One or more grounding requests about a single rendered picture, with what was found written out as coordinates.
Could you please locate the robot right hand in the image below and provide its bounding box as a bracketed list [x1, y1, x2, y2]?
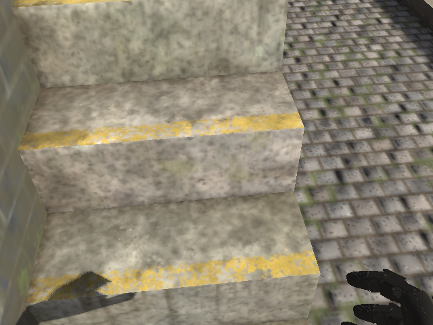
[341, 269, 433, 325]

